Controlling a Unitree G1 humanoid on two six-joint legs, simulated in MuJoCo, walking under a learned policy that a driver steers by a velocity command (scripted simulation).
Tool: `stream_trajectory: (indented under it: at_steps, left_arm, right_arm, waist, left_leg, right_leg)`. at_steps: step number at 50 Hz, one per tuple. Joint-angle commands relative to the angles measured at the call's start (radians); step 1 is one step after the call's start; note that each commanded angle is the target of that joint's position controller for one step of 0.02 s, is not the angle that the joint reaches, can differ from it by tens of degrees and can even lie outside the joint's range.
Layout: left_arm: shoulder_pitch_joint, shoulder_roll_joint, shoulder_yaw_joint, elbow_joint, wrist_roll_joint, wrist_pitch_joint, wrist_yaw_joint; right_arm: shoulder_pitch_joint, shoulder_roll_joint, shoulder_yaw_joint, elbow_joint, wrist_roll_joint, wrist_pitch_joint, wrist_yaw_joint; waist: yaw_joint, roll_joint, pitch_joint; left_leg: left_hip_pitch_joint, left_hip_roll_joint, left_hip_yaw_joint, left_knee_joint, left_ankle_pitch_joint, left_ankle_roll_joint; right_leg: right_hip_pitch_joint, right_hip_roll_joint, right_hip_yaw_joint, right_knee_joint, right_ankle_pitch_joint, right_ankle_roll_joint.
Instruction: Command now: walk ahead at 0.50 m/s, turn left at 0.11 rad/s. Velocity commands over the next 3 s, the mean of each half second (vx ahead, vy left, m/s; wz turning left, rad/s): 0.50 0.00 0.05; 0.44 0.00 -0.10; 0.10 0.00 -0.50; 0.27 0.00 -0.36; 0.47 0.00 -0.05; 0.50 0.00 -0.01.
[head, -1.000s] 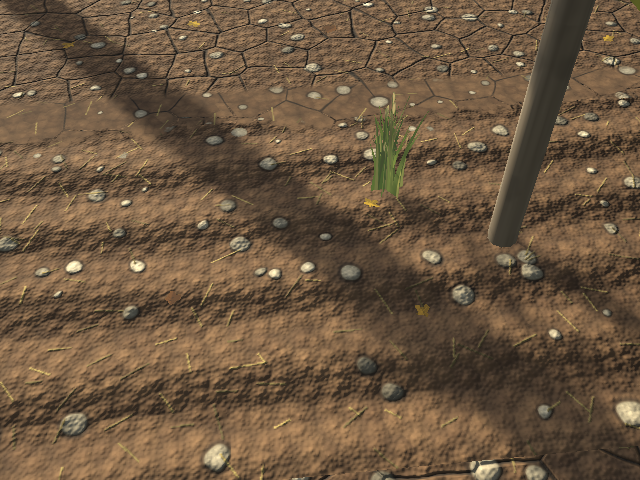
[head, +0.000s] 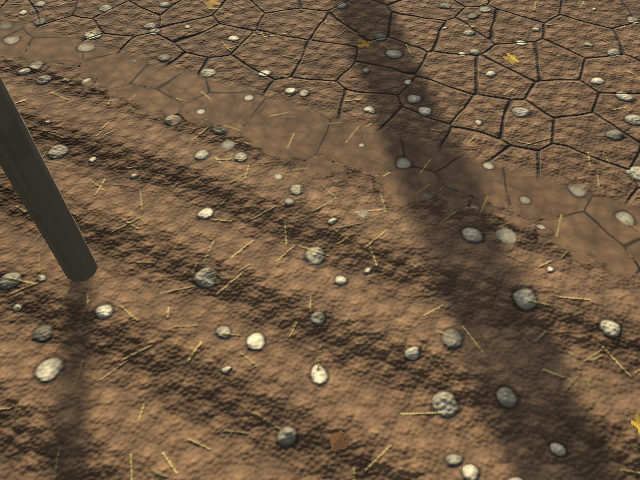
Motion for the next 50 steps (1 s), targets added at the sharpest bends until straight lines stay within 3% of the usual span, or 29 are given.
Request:
stream_trajectory:
  at_steps: [1,4,6,8,9,10,11,12,13,14,15,16,18,20,22,26,31,34,35,36,37,38,39,40,41,42,44,46,50]
  left_arm:
    - [-0.030,0.175,0.035,-0.063,-0.012,-0.012,0.005]
    - [0.023,0.176,0.032,-0.036,-0.017,-0.001,0.005]
    - [0.031,0.192,0.035,-0.024,-0.018,0.009,0.009]
    - [0.012,0.204,0.036,-0.023,-0.020,0.018,0.014]
    - [0.004,0.184,0.027,-0.031,-0.012,0.019,0.017]
    - [-0.005,0.131,0.004,-0.067,0.020,0.015,0.019]
    - [0.105,0.044,-0.023,-0.073,0.003,-0.007,0.013]
    - [0.040,0.152,0.003,-0.064,-0.017,-0.020,0.010]
    - [-0.046,0.181,0.011,-0.090,-0.026,-0.027,0.007]
    - [-0.082,0.166,0.010,-0.091,-0.018,-0.025,0.012]
    - [-0.097,0.155,0.013,-0.094,-0.002,-0.018,0.015]
    - [-0.080,0.140,0.014,-0.093,0.001,-0.007,0.014]
    - [-0.070,0.107,0.009,-0.091,0.002,0.012,0.015]
    - [-0.125,0.103,0.009,-0.110,0.010,0.019,0.016]
    - [-0.193,0.093,0.004,-0.129,0.016,0.017,0.013]
    - [-0.326,0.075,-0.009,-0.161,0.008,0.009,-0.001]
    - [-0.446,0.095,-0.014,-0.215,-0.001,0.000,-0.025]
    - [-0.374,0.131,-0.002,-0.205,0.000,-0.009,-0.033]
    - [-0.258,0.160,0.016,-0.168,0.004,-0.009,-0.028]
    - [-0.081,0.219,0.040,-0.121,0.011,-0.009,-0.019]
    - [0.042,0.315,0.064,-0.103,0.025,-0.002,-0.011]
    - [0.075,0.258,0.048,-0.090,0.007,0.006,-0.013]
    - [0.011,0.212,0.029,-0.098,-0.001,0.009,-0.014]
    - [-0.062,0.189,0.021,-0.117,0.001,0.011,-0.013]
    - [-0.122,0.168,0.015,-0.125,0.011,0.011,-0.016]
    - [-0.166,0.141,0.005,-0.136,0.023,0.007,-0.018]
    - [-0.185,0.141,0.006,-0.136,0.024,0.003,-0.017]
    - [-0.175,0.179,0.019,-0.127,0.022,0.000,-0.006]
    - [-0.120,0.215,0.036,-0.114,0.001,0.026,0.018]
  right_arm:
    - [-0.103,-0.019,0.007,-0.077,0.008,-0.015,0.012]
    - [-0.181,-0.037,0.005,-0.106,0.016,-0.016,0.027]
    - [-0.191,-0.058,0.000,-0.117,0.016,-0.021,0.036]
    - [-0.067,-0.106,-0.024,-0.082,0.009,-0.023,0.034]
    - [0.089,-0.156,-0.046,-0.037,0.001,-0.022,0.026]
    - [0.285,-0.240,-0.067,-0.005,-0.014,-0.017,0.015]
    - [0.298,-0.273,-0.068,0.014,-0.009,-0.012,0.026]
    - [0.286,-0.179,-0.046,0.006,0.001,-0.008,0.027]
    - [0.213,-0.146,-0.032,-0.003,0.005,-0.009,0.026]
    - [0.147,-0.129,-0.023,-0.012,-0.003,-0.009,0.028]
    - [0.102,-0.107,-0.017,-0.014,-0.009,-0.011,0.031]
    - [0.081,-0.095,-0.014,-0.012,-0.017,-0.016,0.033]
    - [0.079,-0.098,-0.016,0.002,-0.010,-0.028,0.035]
    - [0.097,-0.122,-0.023,0.021,-0.009,-0.032,0.027]
    - [0.122,-0.135,-0.026,0.040,-0.006,-0.029,0.017]
    - [0.186,-0.158,-0.029,0.081,0.004,-0.025,0.008]
    - [0.263,-0.176,-0.034,0.138,0.013,-0.006,0.004]
    - [0.247,-0.197,-0.040,0.150,0.014,0.011,-0.003]
    - [0.232,-0.190,-0.036,0.149,0.015,0.016,-0.004]
    - [0.230,-0.158,-0.022,0.136,0.004,0.016,-0.007]
    - [0.326,-0.064,0.008,0.113,-0.003,-0.002,0.000]
    - [0.320,-0.071,0.011,0.128,0.000,-0.023,0.006]
    - [0.237,-0.157,-0.014,0.104,0.021,-0.038,0.014]
    - [0.161,-0.158,-0.013,0.080,0.027,-0.044,0.013]
    - [0.122,-0.146,-0.013,0.071,0.012,-0.043,0.008]
    - [0.125,-0.141,-0.020,0.071,-0.003,-0.035,0.001]
    - [0.167,-0.105,-0.017,0.077,-0.016,-0.017,-0.006]
    - [0.147,-0.090,-0.015,0.061,-0.024,-0.004,-0.018]
    - [0.016,-0.070,-0.003,0.023,-0.019,0.008,-0.020]
  waist:
    - [-0.004,-0.119,-0.006]
    - [0.013,-0.124,0.020]
    - [-0.005,-0.135,0.021]
    - [-0.089,-0.135,-0.051]
    - [-0.157,-0.115,-0.148]
    - [-0.221,0.036,-0.303]
    - [-0.159,0.286,-0.400]
    - [-0.191,0.165,-0.321]
    - [-0.179,0.113,-0.192]
    - [-0.145,0.035,-0.125]
    - [-0.116,0.022,-0.075]
    - [-0.084,0.047,-0.064]
    - [-0.061,0.053,-0.053]
    - [-0.061,0.032,-0.024]
    - [-0.076,0.017,-0.005]
    - [-0.122,0.016,0.023]
    - [-0.154,0.020,0.056]
    - [-0.098,0.050,0.008]
    - [-0.037,0.042,-0.063]
    - [0.030,0.007,-0.190]
    - [0.024,-0.194,-0.346]
    - [0.037,-0.293,-0.416]
    - [0.036,-0.221,-0.276]
    - [0.012,-0.160,-0.166]
    - [-0.018,-0.102,-0.080]
    - [-0.058,-0.108,-0.040]
    - [-0.105,-0.113,-0.041]
    - [-0.119,-0.107,-0.046]
    - [-0.081,-0.119,-0.070]
  left_leg:
    - [0.092,-0.036,0.047,-0.154,0.145,-0.013]
    - [0.088,-0.049,0.044,-0.230,0.120,0.007]
    - [0.118,-0.060,0.047,-0.271,0.053,0.033]
    - [0.326,-0.097,0.079,-0.328,0.035,0.073]
    - [0.562,-0.074,0.058,-0.309,0.057,0.108]
    - [0.864,0.147,-0.191,-0.271,0.129,0.181]
    - [1.100,0.312,-0.602,-0.391,-0.068,0.327]
    - [1.043,0.277,-0.597,-0.437,-0.189,0.296]
    - [0.912,0.237,-0.455,-0.460,-0.146,0.256]
    - [0.773,0.194,-0.360,-0.487,-0.054,0.237]
    - [0.666,0.161,-0.296,-0.521,0.015,0.231]
    - [0.597,0.140,-0.255,-0.552,0.049,0.225]
    - [0.530,0.126,-0.200,-0.599,0.089,0.236]
    - [0.510,0.122,-0.155,-0.629,0.122,0.242]
    - [0.510,0.106,-0.107,-0.640,0.144,0.227]
    - [0.513,0.078,-0.034,-0.643,0.118,0.191]
    - [0.671,0.145,-0.058,-0.572,0.130,0.179]
    - [0.723,0.150,-0.051,-0.458,0.360,0.147]
    - [0.704,0.108,-0.014,-0.328,0.508,0.126]
    - [0.572,0.057,0.029,-0.106,0.450,0.094]
    - [0.157,-0.084,0.095,0.289,0.084,0.013]
    - [-0.015,-0.147,-0.021,0.468,-0.468,0.004]
    - [-0.117,-0.084,-0.052,0.546,-0.433,0.016]
    - [-0.129,-0.034,-0.018,0.520,-0.344,0.026]
    - [-0.096,-0.002,-0.003,0.450,-0.270,0.023]
    - [-0.022,0.020,-0.009,0.388,-0.225,0.015]
    - [0.086,0.014,0.000,0.320,-0.215,-0.016]
    - [0.108,-0.011,0.015,0.224,-0.168,-0.050]
    - [0.167,-0.068,0.017,-0.038,0.044,-0.063]
  right_leg:
    - [-0.031,-0.223,0.119,-0.091,0.244,-0.151]
    - [0.054,-0.269,0.141,-0.061,0.231,-0.142]
    - [0.108,-0.298,0.150,-0.019,0.284,-0.124]
    - [0.111,-0.269,0.104,0.129,0.521,-0.090]
    - [0.026,-0.222,0.063,0.311,0.552,-0.062]
    - [-0.200,-0.150,0.004,0.649,0.225,-0.020]
    - [-0.552,-0.016,0.039,0.923,-0.383,0.017]
    - [-0.668,-0.072,0.112,1.020,-0.384,0.011]
    - [-0.705,-0.114,0.090,1.015,-0.283,0.002]
    - [-0.660,-0.152,0.069,0.971,-0.199,0.008]
    - [-0.620,-0.173,0.067,0.914,-0.151,0.018]
    - [-0.564,-0.192,0.074,0.885,-0.120,0.020]
    - [-0.529,-0.196,0.065,0.834,-0.082,0.032]
    - [-0.567,-0.199,0.063,0.750,0.004,0.048]
    - [-0.580,-0.196,0.061,0.628,0.123,0.054]
    - [-0.512,-0.154,0.028,0.405,0.294,0.049]
    - [-0.542,-0.131,0.028,0.287,0.206,0.015]
    - [-0.396,-0.087,-0.012,0.236,0.102,-0.027]
    - [-0.226,-0.055,-0.043,0.208,0.116,-0.052]
    - [0.056,-0.122,0.023,0.253,0.170,-0.098]
    - [0.477,-0.378,0.424,0.242,0.079,-0.245]
    - [0.546,-0.450,0.712,0.092,-0.042,-0.294]
    - [0.441,-0.411,0.623,0.060,-0.141,-0.253]
    - [0.293,-0.369,0.504,0.037,-0.130,-0.224]
    - [0.137,-0.330,0.423,-0.002,-0.068,-0.214]
    - [0.026,-0.298,0.363,-0.025,0.093,-0.202]
    - [-0.073,-0.268,0.275,-0.034,0.412,-0.211]
    - [-0.112,-0.247,0.195,-0.016,0.643,-0.220]
    - [-0.125,-0.189,0.138,0.030,0.631,-0.166]
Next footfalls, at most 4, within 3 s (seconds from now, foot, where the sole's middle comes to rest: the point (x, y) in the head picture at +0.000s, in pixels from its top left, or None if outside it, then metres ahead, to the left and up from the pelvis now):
0.18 left None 0.27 0.15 -0.79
0.72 right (406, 442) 0.56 -0.09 -0.79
1.18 left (322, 352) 0.76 0.11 -0.79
1.60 right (422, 423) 0.60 -0.12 -0.79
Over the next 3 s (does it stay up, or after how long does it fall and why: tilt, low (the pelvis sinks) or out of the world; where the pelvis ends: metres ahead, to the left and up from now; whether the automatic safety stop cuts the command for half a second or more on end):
stays up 1.18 -0.35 0.00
